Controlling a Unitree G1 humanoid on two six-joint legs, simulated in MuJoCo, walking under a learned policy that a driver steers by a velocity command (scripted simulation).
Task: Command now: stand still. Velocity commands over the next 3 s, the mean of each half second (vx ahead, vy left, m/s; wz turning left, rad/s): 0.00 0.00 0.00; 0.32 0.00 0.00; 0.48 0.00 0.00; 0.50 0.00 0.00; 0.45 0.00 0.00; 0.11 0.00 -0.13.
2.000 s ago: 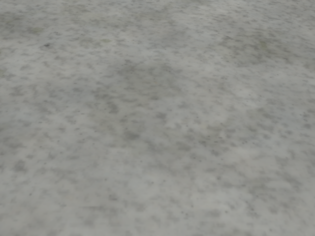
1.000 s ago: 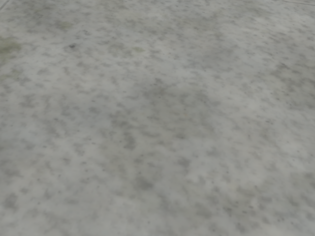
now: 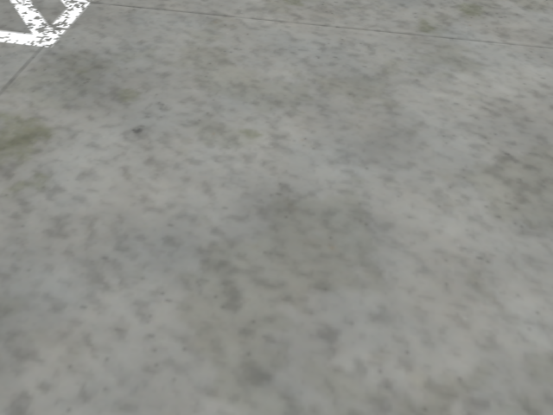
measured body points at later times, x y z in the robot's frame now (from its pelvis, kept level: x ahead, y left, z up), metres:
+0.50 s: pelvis +0.00 +0.00 +0.00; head +0.01 +0.00 +0.45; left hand +0.00 +0.24 -0.15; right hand +0.04 -0.25 -0.15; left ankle +0.02 +0.12 -0.74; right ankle -0.03 -0.12 -0.74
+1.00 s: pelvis +0.15 +0.04 +0.01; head +0.16 +0.05 +0.46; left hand +0.30 +0.29 -0.12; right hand +0.06 -0.19 -0.14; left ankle +0.04 +0.12 -0.74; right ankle +0.28 -0.13 -0.67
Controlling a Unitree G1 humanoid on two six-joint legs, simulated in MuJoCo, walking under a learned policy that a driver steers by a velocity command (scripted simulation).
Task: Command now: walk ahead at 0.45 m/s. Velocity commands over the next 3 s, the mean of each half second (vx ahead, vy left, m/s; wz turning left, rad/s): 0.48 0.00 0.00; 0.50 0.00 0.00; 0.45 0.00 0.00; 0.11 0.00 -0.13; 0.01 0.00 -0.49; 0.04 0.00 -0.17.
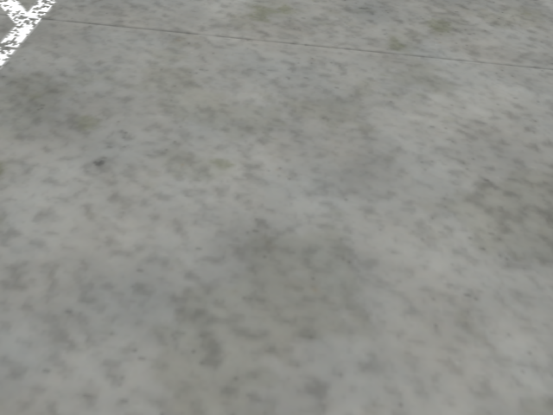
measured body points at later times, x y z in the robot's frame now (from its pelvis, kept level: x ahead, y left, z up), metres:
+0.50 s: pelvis +0.29 -0.06 +0.00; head +0.30 -0.06 +0.45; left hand +0.29 +0.21 -0.14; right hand +0.44 -0.32 -0.11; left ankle +0.42 +0.13 -0.67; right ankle +0.28 -0.14 -0.74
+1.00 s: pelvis +0.58 +0.02 +0.00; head +0.60 +0.03 +0.45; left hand +0.71 +0.29 -0.12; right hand +0.61 -0.24 -0.13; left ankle +0.58 +0.10 -0.74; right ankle +0.66 -0.16 -0.66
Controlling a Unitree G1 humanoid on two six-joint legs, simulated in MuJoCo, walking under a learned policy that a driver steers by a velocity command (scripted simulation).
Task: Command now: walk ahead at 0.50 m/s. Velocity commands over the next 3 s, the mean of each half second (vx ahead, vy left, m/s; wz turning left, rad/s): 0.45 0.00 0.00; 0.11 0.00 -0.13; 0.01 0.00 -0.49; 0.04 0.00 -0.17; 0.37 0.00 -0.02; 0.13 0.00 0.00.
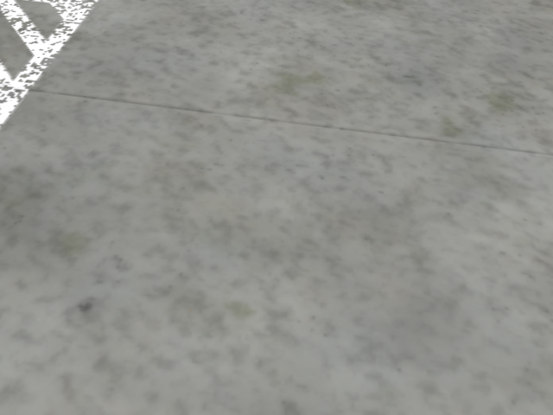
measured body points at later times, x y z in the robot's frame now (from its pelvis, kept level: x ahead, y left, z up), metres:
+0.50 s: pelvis +0.28 -0.07 +0.00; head +0.31 -0.09 +0.44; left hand +0.35 +0.19 -0.13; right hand +0.37 -0.34 -0.14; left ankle +0.28 +0.09 -0.67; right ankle +0.32 -0.15 -0.75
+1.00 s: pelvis +0.37 -0.06 -0.02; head +0.40 -0.06 +0.43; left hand +0.49 +0.21 -0.15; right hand +0.47 -0.34 -0.14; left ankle +0.45 +0.07 -0.75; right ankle +0.32 -0.15 -0.71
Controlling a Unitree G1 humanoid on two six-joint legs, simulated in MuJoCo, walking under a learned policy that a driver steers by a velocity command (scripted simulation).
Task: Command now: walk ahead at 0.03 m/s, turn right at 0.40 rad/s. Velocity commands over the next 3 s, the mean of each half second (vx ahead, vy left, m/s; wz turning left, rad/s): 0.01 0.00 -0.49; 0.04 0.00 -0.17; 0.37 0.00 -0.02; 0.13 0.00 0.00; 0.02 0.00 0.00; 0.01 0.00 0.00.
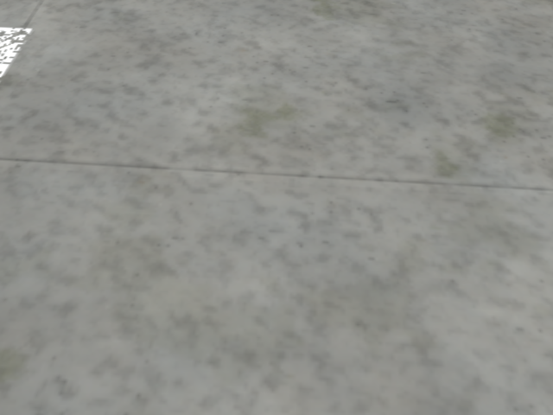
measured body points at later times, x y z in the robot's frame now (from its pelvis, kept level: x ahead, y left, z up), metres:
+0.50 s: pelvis -0.01 -0.05 +0.02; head +0.02 -0.08 +0.46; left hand +0.16 +0.21 -0.09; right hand +0.07 -0.36 -0.11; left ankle +0.07 +0.11 -0.68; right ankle -0.02 -0.12 -0.73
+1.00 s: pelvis +0.01 -0.04 +0.00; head +0.02 -0.05 +0.45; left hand +0.19 +0.20 -0.12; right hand +0.03 -0.32 -0.13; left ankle +0.05 +0.09 -0.73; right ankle -0.06 -0.15 -0.73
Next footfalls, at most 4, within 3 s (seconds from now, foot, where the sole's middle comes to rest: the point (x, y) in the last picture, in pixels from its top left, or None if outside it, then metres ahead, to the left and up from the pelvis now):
0.10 right None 0.02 -0.13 -0.77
0.66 left None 0.09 0.08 -0.77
0.94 right None -0.02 -0.16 -0.77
1.28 left None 0.23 0.05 -0.77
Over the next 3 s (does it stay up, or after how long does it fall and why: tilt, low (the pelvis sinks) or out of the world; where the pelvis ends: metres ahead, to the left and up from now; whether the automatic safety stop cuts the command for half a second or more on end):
stays up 0.39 -0.08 0.01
